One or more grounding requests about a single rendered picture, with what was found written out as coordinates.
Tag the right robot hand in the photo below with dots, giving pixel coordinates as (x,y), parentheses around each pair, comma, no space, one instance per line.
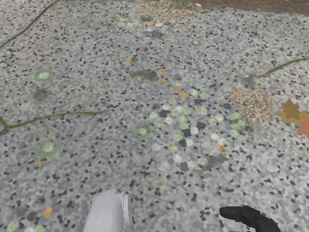
(250,217)

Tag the left robot thigh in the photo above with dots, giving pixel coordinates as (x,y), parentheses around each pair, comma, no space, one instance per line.
(110,212)

